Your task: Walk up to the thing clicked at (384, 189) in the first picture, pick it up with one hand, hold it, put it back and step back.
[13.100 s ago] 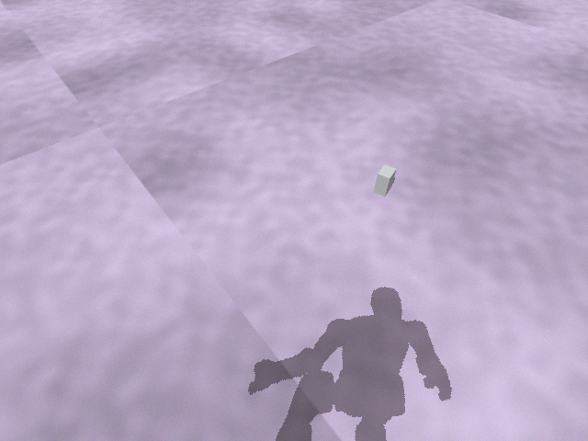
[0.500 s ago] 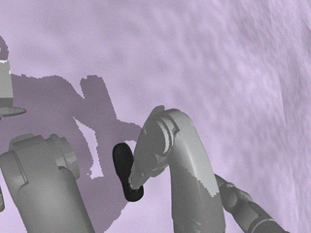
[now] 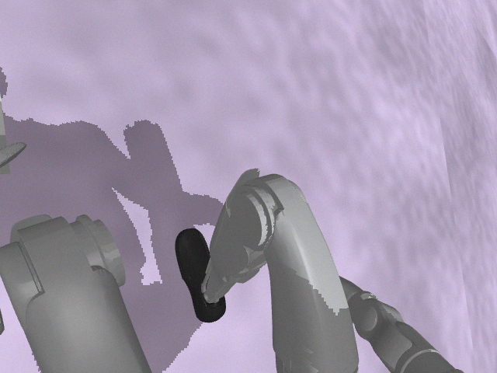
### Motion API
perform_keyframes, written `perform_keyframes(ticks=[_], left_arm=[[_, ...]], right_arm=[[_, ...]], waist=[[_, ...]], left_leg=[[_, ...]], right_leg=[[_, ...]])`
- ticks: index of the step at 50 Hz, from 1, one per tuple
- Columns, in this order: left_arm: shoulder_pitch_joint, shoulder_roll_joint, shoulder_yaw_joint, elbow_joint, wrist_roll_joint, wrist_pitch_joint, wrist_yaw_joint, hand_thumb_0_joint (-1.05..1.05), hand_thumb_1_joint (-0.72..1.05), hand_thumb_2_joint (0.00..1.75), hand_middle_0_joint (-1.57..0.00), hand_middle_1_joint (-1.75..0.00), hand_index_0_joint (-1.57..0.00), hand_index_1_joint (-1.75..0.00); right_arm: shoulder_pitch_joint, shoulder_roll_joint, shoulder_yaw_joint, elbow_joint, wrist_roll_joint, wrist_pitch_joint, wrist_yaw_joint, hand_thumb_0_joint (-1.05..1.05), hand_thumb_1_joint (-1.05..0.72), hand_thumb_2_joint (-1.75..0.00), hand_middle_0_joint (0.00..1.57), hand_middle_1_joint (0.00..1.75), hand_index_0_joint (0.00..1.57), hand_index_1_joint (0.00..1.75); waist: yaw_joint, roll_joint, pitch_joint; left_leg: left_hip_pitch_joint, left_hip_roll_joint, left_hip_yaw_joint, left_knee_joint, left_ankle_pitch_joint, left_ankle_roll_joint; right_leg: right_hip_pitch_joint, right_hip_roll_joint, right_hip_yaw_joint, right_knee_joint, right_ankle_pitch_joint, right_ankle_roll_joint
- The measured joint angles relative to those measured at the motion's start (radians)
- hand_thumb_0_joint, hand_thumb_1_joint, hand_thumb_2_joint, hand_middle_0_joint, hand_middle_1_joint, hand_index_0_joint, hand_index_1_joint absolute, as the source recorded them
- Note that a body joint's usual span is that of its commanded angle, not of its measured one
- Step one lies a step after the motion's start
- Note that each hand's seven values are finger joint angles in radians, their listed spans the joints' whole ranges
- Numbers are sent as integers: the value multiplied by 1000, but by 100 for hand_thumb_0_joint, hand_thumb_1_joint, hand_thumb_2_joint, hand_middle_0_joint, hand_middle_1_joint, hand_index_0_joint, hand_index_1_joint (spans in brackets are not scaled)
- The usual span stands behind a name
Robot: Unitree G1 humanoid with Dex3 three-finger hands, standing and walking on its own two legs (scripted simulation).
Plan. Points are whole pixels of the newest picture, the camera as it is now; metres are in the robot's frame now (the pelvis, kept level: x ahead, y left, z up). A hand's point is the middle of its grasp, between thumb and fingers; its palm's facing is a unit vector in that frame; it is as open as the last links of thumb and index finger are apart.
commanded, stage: close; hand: left
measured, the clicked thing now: out of the picture +0.47 +0.24 -0.23
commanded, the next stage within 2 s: settle in 0.44 s
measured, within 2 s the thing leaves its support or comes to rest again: neither
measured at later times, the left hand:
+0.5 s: hand out of the picture +0.44 +0.25 -0.19, palm faces +0.23 -0.97 -0.02, open 8.7 cm
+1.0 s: hand out of the picture +0.44 +0.25 -0.16, palm faces +0.23 -0.97 -0.02, open 8.4 cm
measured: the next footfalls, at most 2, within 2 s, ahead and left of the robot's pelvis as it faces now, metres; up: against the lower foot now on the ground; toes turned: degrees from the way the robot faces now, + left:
none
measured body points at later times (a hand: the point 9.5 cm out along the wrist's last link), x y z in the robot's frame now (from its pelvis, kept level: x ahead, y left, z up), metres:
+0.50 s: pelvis +0.00 +0.00 +0.00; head +0.24 +0.20 +0.32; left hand +0.42 +0.30 -0.18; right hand +0.17 -0.24 -0.03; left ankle +0.08 +0.12 -0.27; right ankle +0.17 -0.13 -0.27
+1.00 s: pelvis +0.00 +0.00 +0.00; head +0.23 +0.19 +0.33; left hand +0.42 +0.30 -0.16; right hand +0.17 -0.24 -0.04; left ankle +0.08 +0.12 -0.27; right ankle +0.17 -0.13 -0.27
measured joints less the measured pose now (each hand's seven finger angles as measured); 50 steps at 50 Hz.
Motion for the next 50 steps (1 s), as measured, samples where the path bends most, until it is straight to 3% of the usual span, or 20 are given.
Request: perform_keyframes(ticks=[19, 36, 43, 50], left_arm=[[21, -12, -9, -41, -39, 5, -6, 1, -16, 69, -33, -64, -86, -97], [27, -22, -9, -63, -63, 18, -30, 6, -44, 84, -42, -89, -107, -122], [49, -53, 0, -130, -66, 50, -45, 6, -52, 88, -45, -97, -112, -131], [78, -104, 6, -274, -51, 115, -45, 6, -58, 88, -49, -102, -118, -139]], right_arm=[[-4, 3, -6, 6, 9, -13, 3, -1, -89, -90, 21, 30, 20, 29], [-6, -4, -7, -2, 14, -8, 1, -1, -90, -90, 21, 30, 20, 29], [7, -5, -28, 4, 24, -7, 2, -1, -91, -91, 21, 30, 20, 29], [50, 5, -81, 10, 48, 7, 8, -1, -91, -91, 21, 30, 20, 29]], waist=[[6, 0, 4], [10, 7, 10], [20, 14, 10], [40, 39, -23]], left_leg=[[-3, 2, 8, 8, -4, 5], [-2, 0, 8, 7, -4, -1], [-4, 0, 17, 7, -2, 0], [-12, 1, 42, -7, 2, 3]], right_leg=[[-5, 2, 7, 10, -3, 3], [-9, -1, 8, 14, -5, 0], [-14, -3, 15, 20, -5, -1], [-26, -10, 32, 21, -12, -5]])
